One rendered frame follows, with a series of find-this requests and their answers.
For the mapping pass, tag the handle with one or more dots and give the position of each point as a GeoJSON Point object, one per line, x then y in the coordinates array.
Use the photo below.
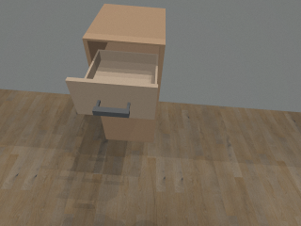
{"type": "Point", "coordinates": [111, 111]}

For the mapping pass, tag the drawer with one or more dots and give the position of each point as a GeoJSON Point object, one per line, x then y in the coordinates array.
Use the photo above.
{"type": "Point", "coordinates": [117, 78]}

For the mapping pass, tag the cabinet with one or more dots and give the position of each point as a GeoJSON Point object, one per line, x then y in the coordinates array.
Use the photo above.
{"type": "Point", "coordinates": [128, 29]}

